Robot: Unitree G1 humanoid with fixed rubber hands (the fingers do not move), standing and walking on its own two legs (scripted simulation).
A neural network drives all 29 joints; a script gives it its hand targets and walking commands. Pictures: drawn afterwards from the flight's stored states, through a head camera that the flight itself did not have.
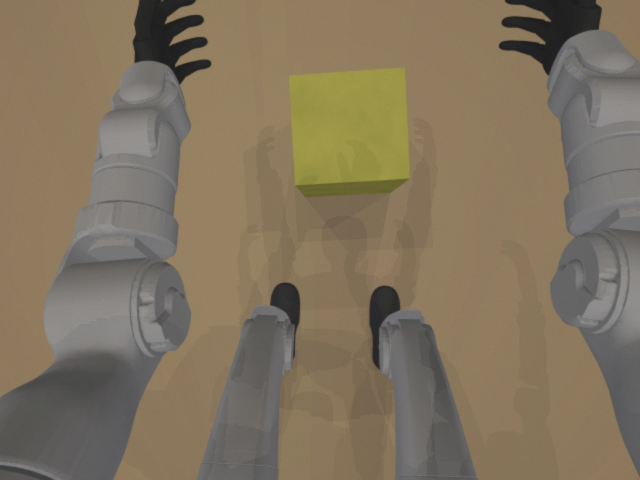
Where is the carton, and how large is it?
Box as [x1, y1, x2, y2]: [289, 67, 409, 197]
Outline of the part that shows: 404,67 289,76 295,185 305,197 390,192 409,178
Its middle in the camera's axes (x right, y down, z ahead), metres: +0.06 -0.22 +0.83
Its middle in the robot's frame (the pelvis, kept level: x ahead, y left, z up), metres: +0.56 -0.01 -0.53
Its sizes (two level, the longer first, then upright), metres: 0.210 0.200 0.250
